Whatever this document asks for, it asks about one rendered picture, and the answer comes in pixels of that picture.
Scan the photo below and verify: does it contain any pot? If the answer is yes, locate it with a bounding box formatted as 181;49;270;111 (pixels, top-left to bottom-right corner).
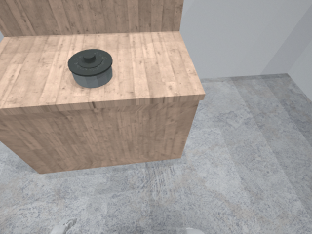
71;66;113;88

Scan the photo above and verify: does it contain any robot left hand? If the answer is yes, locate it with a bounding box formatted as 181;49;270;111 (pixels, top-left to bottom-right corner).
50;217;77;234

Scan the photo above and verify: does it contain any table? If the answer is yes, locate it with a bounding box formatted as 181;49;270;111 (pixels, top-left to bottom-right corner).
0;0;206;174

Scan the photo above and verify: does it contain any lid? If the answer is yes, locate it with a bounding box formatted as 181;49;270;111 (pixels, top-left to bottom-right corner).
67;49;113;77

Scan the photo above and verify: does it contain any knob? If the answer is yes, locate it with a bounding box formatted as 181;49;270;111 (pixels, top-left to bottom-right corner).
83;52;96;62

